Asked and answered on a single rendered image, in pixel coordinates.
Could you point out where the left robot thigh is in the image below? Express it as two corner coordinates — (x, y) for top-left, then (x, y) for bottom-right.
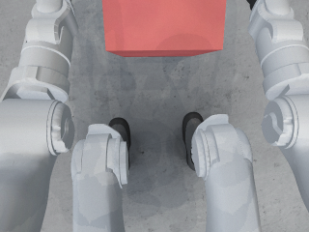
(72, 133), (128, 232)

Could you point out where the robot right hand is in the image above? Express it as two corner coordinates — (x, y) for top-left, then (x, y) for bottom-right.
(246, 0), (257, 11)

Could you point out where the right robot upper arm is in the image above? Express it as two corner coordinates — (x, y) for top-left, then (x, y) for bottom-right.
(261, 94), (309, 213)

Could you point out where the robot left forearm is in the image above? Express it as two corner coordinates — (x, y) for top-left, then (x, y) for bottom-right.
(0, 0), (79, 103)

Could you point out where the robot right forearm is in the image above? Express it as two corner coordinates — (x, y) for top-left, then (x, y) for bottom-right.
(247, 0), (309, 101)

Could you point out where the left robot upper arm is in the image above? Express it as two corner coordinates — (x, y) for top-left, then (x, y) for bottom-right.
(0, 99), (75, 232)

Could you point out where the carton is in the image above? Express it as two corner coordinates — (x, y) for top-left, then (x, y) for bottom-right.
(101, 0), (227, 57)

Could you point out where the robot right foot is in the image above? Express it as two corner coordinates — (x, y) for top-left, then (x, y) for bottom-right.
(182, 112), (204, 171)

